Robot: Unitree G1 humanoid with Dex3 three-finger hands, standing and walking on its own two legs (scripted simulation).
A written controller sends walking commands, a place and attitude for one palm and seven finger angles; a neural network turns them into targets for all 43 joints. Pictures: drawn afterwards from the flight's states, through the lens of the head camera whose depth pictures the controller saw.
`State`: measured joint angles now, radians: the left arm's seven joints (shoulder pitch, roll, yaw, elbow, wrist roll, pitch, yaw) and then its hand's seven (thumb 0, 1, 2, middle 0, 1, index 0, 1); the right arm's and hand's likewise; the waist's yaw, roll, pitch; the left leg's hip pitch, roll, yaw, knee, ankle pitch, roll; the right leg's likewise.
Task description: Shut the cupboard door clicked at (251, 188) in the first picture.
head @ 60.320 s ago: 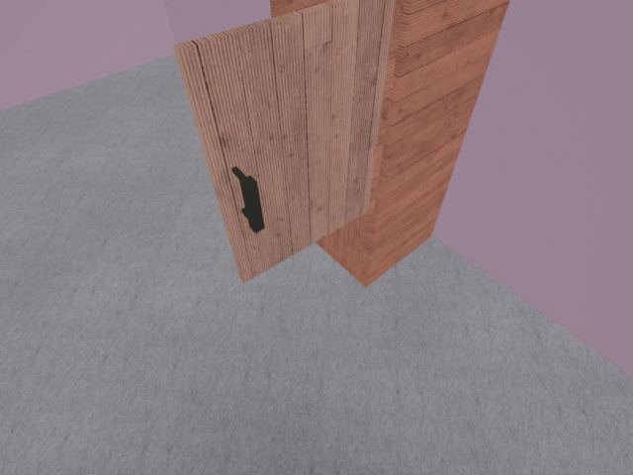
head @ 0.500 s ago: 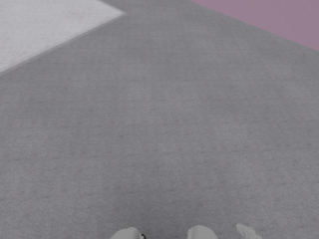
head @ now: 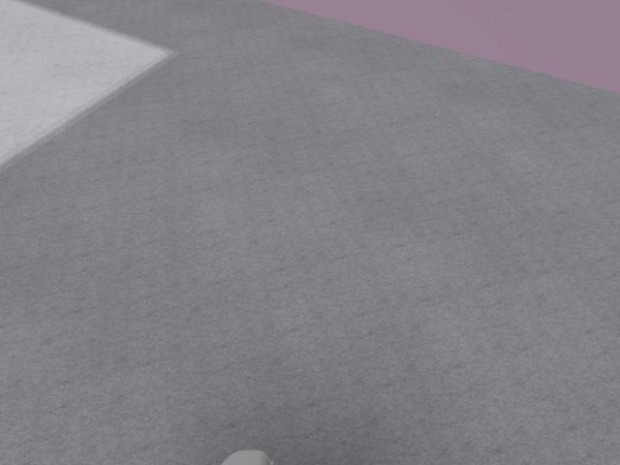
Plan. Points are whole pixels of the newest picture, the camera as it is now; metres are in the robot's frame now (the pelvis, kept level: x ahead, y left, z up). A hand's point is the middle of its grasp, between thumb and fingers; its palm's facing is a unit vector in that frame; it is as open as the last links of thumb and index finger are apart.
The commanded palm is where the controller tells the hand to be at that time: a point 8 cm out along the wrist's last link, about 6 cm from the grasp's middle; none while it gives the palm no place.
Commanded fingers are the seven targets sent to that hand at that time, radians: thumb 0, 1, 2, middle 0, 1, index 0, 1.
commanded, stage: turn to face it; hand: left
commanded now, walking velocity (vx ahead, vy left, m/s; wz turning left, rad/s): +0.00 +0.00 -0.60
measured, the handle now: out of the picture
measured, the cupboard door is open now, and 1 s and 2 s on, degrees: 38 38 38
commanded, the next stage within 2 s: none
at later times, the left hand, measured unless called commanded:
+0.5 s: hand (211, 415) +0.20 +0.17 -0.16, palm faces -0.31 -0.91 -0.29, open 7.4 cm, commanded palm none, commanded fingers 0.00 0.90 0.90 -0.20 -0.30 -0.20 -0.30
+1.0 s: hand (241, 389) +0.24 +0.13 -0.17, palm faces -0.56 -0.81 -0.19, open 7.4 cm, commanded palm none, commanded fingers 0.00 0.90 0.90 -0.20 -0.30 -0.20 -0.30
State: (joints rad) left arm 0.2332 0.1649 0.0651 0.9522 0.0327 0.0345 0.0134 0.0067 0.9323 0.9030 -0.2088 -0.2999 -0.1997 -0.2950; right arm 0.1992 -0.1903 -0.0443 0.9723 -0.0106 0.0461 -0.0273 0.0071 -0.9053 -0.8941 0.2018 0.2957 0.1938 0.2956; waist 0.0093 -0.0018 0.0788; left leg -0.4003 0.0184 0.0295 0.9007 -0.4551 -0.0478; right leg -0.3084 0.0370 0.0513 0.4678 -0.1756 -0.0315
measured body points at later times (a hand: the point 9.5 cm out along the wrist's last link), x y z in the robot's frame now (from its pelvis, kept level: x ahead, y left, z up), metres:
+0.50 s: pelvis +0.02 +0.00 -0.02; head +0.06 -0.03 +0.43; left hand +0.22 +0.22 -0.14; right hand +0.00 -0.27 -0.17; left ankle +0.01 +0.14 -0.72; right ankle -0.02 -0.11 -0.74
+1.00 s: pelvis +0.04 +0.01 +0.00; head +0.10 +0.01 +0.45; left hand +0.27 +0.17 -0.15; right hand -0.04 -0.23 -0.12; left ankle +0.11 +0.11 -0.74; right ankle -0.05 -0.08 -0.66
